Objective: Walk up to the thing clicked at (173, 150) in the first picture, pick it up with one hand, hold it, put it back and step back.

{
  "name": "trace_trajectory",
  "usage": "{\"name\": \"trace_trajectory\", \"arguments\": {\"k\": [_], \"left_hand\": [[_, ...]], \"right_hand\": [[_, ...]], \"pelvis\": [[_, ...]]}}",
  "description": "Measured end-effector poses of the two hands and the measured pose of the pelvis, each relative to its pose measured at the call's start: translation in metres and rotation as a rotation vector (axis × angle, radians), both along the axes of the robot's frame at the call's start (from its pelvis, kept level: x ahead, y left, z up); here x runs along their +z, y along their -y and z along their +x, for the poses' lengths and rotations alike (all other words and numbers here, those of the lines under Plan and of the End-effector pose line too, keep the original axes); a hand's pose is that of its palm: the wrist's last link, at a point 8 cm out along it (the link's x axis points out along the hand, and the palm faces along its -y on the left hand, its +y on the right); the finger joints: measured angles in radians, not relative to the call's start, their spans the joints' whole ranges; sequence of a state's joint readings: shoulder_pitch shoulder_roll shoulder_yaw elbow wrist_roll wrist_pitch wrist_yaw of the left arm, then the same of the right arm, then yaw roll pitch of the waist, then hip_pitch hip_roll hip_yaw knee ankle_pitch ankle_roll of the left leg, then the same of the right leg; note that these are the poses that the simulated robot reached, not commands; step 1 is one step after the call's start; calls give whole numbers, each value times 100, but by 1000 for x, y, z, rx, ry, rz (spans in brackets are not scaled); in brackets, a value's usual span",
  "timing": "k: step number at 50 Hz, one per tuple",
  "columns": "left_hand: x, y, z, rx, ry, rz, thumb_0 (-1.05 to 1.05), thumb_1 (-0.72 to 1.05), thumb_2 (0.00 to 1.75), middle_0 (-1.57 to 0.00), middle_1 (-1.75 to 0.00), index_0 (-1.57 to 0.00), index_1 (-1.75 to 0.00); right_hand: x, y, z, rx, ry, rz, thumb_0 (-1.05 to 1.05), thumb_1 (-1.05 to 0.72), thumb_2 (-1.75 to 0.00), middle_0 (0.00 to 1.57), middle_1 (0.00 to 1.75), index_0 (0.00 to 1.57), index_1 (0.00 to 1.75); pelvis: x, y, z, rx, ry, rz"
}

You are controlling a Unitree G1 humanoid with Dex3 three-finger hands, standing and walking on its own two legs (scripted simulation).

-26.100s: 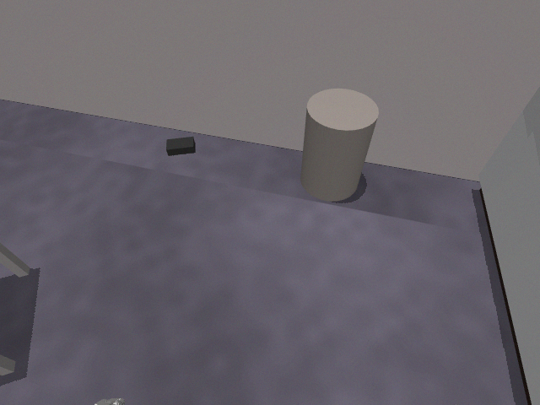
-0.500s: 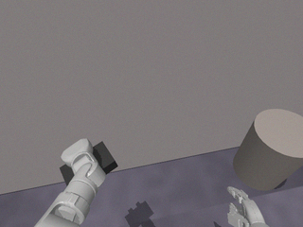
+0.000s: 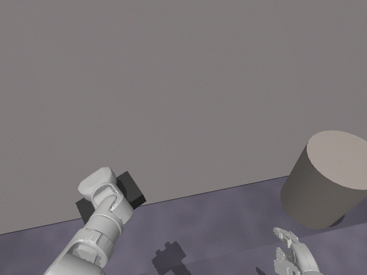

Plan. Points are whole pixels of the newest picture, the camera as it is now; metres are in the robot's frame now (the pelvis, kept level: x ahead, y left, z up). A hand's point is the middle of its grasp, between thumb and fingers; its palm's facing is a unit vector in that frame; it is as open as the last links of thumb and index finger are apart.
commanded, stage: crouch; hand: left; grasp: from above
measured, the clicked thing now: (112, 202) +0.29 +0.23 -0.08
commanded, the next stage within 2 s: none
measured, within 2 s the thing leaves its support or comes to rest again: neither
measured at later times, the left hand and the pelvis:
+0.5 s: hand (121, 214) +0.29 +0.23 -0.16, palm faces -0.37 -0.25 -0.90, open 11.3 cm; pelvis -0.02 +0.00 -0.05, yaw +0 degrees
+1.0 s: hand (143, 220) +0.36 +0.22 -0.40, palm faces -0.29 -0.31 -0.91, open 11.3 cm; pelvis -0.08 +0.01 -0.26, yaw -4 degrees
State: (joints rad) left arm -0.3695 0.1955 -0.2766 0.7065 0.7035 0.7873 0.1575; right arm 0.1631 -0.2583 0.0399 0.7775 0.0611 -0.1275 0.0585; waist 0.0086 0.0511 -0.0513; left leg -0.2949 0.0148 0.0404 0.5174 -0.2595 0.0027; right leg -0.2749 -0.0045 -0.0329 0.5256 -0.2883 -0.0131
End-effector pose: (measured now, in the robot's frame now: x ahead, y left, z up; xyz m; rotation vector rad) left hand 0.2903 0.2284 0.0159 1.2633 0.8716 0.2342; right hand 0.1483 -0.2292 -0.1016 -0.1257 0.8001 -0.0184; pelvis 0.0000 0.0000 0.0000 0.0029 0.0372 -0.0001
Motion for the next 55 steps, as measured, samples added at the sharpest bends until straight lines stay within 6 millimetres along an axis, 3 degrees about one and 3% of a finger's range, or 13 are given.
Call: {"name": "trace_trajectory", "arguments": {"k": [6, 11, 17, 22, 30, 38, 47, 55], "left_hand": [[-1, -1, 1, 4, -1, 16, 2, -11, 36, -56, -52, -65, -50], [-15, 0, -1, -2, -26, 18, 2, -10, 33, -57, -49, -66, -47], [-48, 1, -4, -23, -78, 30, 2, -10, 30, -58, -49, -67, -46], [-87, 0, 0, -36, -88, 49, 1, -9, 30, -58, -49, -67, -46], [-168, -2, 28, -29, -11, 80, 0, -12, 34, -59, -48, -68, -46], [-251, -4, 58, 2, 22, 58, -1, -16, 39, -61, -48, -71, -45], [-333, 1, 70, -19, 9, 23, 0, -16, 36, -64, -46, -73, -43], [-399, -1, 85, -47, 29, 9, 1, -15, 28, -66, -44, -76, -40]], "right_hand": [[-3, 2, -4, -2, -16, -1, 2, -88, -90, 20, 30, 20, 30], [-4, 4, -9, -3, -25, -10, 1, -87, -89, 20, 30, 20, 30], [-10, 12, -25, -17, -68, -35, 1, -86, -89, 20, 30, 21, 30], [-29, 25, -54, -37, -146, -79, 1, -86, -89, 20, 30, 21, 30], [-96, 46, -117, -74, -322, -157, 1, -87, -89, 20, 30, 20, 30], [-177, 38, -169, -114, -453, -146, 1, -87, -89, 20, 30, 20, 30], [-256, 14, -198, -116, -504, -90, 1, -88, -89, 20, 30, 20, 30], [-316, 10, -212, -95, -521, -87, 1, -89, -89, 20, 30, 21, 30]], "pelvis": [[0, 0, 0, 2, -2, 0], [-1, 2, -1, 8, -13, 0], [-8, 3, -5, 9, -54, -2], [-26, 3, -13, 4, -141, -6], [-94, 1, -37, -4, -334, -22], [-169, -3, -60, -18, -488, -42], [-238, -6, -77, -34, -570, -57], [-301, -7, -87, -45, -612, -63]]}}
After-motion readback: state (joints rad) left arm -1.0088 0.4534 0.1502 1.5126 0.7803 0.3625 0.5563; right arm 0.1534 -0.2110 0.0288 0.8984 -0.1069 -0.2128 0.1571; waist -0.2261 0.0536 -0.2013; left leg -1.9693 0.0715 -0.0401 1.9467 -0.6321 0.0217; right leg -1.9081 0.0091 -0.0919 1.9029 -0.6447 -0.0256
